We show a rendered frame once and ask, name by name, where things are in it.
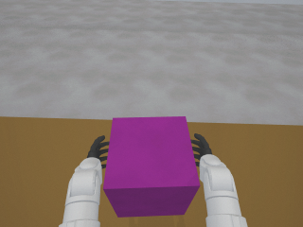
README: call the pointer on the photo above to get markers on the left robot forearm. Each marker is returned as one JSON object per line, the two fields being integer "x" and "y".
{"x": 83, "y": 195}

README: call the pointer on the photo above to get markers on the left robot hand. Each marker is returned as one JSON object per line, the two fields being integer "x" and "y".
{"x": 96, "y": 151}

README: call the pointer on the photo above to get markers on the carton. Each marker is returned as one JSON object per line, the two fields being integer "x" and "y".
{"x": 150, "y": 169}

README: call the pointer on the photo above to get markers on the right robot forearm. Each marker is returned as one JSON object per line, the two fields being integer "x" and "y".
{"x": 221, "y": 197}

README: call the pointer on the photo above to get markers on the right robot hand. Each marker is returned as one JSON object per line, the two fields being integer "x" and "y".
{"x": 203, "y": 148}

